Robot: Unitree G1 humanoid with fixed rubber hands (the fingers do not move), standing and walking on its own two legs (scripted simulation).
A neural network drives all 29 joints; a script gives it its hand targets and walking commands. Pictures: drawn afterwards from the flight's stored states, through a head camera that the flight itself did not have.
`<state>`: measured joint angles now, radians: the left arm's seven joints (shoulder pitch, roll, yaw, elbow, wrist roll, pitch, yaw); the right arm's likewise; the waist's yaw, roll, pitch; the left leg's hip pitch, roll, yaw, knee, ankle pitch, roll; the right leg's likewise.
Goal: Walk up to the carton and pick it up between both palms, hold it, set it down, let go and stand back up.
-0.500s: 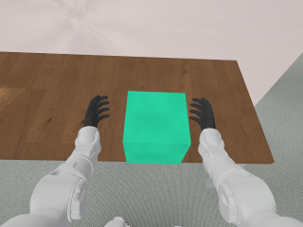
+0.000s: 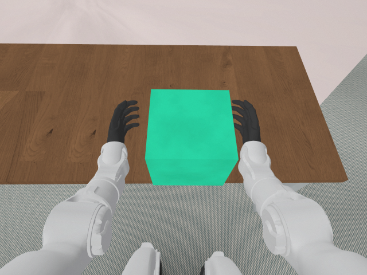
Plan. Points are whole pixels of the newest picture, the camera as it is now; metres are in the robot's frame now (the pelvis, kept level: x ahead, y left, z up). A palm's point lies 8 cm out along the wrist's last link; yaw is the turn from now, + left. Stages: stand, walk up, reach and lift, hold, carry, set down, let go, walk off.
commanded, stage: reach and lift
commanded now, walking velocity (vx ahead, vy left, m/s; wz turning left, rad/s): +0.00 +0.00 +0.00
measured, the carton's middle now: (189, 140) +0.42 +0.01 -0.03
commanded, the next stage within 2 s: none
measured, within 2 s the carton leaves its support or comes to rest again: leaves its support in 1.74 s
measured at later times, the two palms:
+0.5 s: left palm (126, 136) +0.40 +0.15 +0.01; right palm (246, 139) +0.41 -0.12 +0.01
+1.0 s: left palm (125, 140) +0.39 +0.15 +0.01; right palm (246, 144) +0.39 -0.12 +0.01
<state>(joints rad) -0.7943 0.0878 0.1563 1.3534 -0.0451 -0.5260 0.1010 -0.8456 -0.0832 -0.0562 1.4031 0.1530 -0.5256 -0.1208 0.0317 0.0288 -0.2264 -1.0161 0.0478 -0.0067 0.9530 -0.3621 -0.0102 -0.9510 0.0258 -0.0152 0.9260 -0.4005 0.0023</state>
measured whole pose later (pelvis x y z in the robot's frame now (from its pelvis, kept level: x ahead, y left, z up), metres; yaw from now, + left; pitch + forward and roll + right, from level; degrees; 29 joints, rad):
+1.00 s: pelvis +0.02 +0.00 +0.02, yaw +0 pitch +20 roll -3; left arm -0.70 -0.01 0.36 1.36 0.19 -0.62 0.14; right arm -0.69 0.05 -0.42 1.31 -0.26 -0.59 -0.17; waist 0.00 0.04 -0.17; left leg -0.84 0.05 -0.02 0.85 -0.36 -0.01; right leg -0.76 0.03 -0.02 0.79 -0.38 0.00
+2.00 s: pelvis +0.01 +0.00 +0.03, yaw +2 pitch +20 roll -3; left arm -0.71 0.00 0.21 1.35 0.06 -0.65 0.16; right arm -0.63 0.02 -0.22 1.16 -0.14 -0.53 -0.21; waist -0.03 0.04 -0.22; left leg -0.82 0.03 -0.06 0.74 -0.27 -0.02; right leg -0.72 0.02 -0.05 0.68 -0.30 0.00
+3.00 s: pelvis +0.03 +0.00 +0.07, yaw +4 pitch +2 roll -1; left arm -0.43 -0.05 0.16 0.37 0.14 0.22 0.10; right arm -0.45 0.01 0.01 0.47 0.14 0.14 -0.27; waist -0.05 -0.03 -0.06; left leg -0.26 0.01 -0.07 0.40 -0.18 -0.02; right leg -0.16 0.01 -0.04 0.32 -0.20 0.00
